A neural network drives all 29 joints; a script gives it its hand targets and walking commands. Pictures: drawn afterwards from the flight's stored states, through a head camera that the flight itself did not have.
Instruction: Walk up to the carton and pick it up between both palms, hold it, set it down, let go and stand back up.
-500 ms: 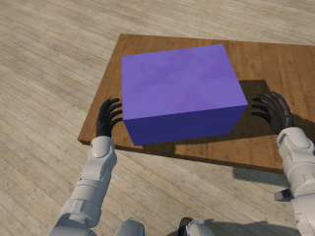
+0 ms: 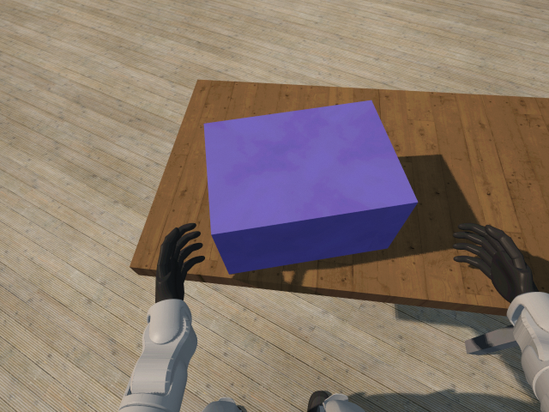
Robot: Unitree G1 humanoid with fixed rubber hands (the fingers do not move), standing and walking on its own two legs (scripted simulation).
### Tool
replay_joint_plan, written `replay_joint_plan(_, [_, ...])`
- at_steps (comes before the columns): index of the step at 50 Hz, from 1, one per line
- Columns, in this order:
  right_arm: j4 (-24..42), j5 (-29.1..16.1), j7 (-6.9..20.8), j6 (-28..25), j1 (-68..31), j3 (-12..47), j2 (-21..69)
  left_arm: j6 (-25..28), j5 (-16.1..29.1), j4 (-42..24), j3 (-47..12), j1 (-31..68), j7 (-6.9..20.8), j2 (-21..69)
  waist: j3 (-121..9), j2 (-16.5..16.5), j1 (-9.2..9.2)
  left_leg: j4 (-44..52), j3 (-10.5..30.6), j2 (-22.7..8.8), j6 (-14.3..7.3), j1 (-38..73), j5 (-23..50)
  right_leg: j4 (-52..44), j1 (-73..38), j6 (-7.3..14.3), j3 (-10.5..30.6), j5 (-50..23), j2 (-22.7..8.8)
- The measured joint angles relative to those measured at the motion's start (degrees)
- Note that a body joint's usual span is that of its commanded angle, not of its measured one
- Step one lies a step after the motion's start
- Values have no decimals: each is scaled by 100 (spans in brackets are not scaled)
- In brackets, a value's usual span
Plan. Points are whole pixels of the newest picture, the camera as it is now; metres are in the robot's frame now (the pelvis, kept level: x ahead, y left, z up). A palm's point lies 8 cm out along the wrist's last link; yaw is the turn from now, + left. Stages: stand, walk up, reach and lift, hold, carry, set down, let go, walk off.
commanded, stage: set down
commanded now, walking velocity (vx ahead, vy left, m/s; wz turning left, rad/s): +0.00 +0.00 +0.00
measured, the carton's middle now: (299, 188) +0.48 +0.02 -0.04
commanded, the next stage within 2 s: none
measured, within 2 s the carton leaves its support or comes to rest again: neither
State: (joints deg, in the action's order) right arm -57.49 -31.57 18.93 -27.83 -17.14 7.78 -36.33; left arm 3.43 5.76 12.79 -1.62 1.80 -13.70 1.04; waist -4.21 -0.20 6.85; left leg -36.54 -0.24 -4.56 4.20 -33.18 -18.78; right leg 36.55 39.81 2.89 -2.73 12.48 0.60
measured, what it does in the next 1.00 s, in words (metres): stands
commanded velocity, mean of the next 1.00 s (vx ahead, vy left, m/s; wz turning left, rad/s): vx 0.00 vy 0.00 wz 0.00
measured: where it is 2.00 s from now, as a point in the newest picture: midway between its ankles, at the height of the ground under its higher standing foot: outside the picture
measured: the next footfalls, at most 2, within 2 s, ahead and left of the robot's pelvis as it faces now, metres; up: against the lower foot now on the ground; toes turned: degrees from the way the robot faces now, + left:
none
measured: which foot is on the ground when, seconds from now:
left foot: down 0.00-1.00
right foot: down 0.00-1.00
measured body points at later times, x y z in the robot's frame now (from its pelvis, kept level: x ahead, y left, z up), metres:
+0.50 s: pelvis +0.02 +0.02 +0.01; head +0.07 +0.01 +0.46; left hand +0.24 +0.19 +0.02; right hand +0.28 -0.31 +0.00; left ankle -0.02 +0.17 -0.72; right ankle +0.05 -0.09 -0.72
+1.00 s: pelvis +0.03 +0.03 +0.02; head +0.05 +0.04 +0.46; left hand +0.23 +0.20 +0.01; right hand +0.22 -0.29 -0.01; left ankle -0.02 +0.17 -0.72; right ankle +0.05 -0.09 -0.72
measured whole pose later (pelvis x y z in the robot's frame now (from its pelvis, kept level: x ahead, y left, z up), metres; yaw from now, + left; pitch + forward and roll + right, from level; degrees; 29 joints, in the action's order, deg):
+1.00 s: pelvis +0.03 +0.03 +0.02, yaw -2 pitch +4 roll -1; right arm -52.2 -29.3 23.7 -27.9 5.8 4.7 -34.2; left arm 2.1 -2.5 3.9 -3.8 -20.6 -15.1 3.5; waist -3.1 -0.8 2.7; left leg -31.6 -2.3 -4.3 2.1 -14.5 -21.2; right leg 29.8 20.9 0.5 -0.7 13.2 0.7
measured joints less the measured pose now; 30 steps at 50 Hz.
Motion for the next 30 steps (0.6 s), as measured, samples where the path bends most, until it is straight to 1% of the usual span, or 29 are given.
replay_joint_plan(3, [15,18,47,-28,75,10,60,104,-16,151,61,-40,6,-80,-8,47,-40,-7,3,5,-17,55,-30,33,-45,1,0,49,-3])
replay_joint_plan(5, [77,-41,84,-133,160,8,118,150,-13,-7,71,-158,0,-104,3,51,-56,11,30,-5,18,116,-42,2,-123,2,-25,61,3])
replay_joint_plan(7, [-41,-65,140,-227,219,-10,168,231,-56,-155,31,-289,-11,-97,-7,26,-63,62,73,-7,30,193,-37,-83,-237,3,-68,53,2])
replay_joint_plan(10, [-194,-66,136,-322,371,-43,201,268,-180,-262,-14,-511,37,-23,-18,-35,-72,167,126,1,8,356,-17,-239,-452,-15,-122,27,-7])
replay_joint_plan(14, [-100,-58,160,-476,688,-55,162,327,-252,-338,-41,-956,66,85,-29,-107,-104,291,121,10,-27,627,-23,-395,-741,-61,-121,18,-12])
replay_joint_plan(17, [-159,-56,238,-559,824,-79,135,394,-282,-421,-108,-1278,23,104,-51,-122,-148,355,83,10,-48,820,-46,-459,-921,-82,-86,26,-8])
replay_joint_plan(22, [-409,-97,375,-532,1058,-73,62,441,-318,-541,-251,-1499,-72,121,-17,-90,-153,391,35,-9,-68,1100,-101,-518,-1193,-94,-43,51,17])
replay_joint_plan(24, [-312,-128,436,-570,1229,-124,46,427,-333,-675,-316,-1617,-118,137,-16,-88,-199,390,45,-19,-71,1170,-122,-549,-1281,-96,-53,59,27])
replay_joint_plan(28, [-167,-194,466,-612,1505,-94,-12,397,-513,-709,-308,-1806,-123,219,16,-68,-230,449,-2,-45,-78,1363,-138,-631,-1463,-109,-12,43,60])
replay_joint_plan(30, [20,-219,471,-655,1718,-71,-41,381,-571,-874,-280,-2018,-132,265,35,-57,-248,487,-18,-60,-78,1471,-141,-684,-1573,-114,2,32,77])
